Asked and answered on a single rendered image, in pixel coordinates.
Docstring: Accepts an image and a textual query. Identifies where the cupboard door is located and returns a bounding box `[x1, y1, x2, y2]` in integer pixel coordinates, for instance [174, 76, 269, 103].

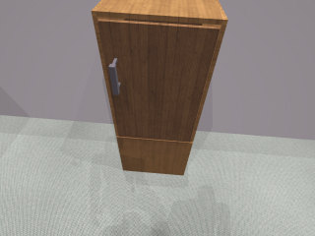
[97, 19, 221, 143]

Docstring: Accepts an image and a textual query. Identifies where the handle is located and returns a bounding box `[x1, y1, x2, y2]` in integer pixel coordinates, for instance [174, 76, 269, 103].
[108, 58, 121, 95]

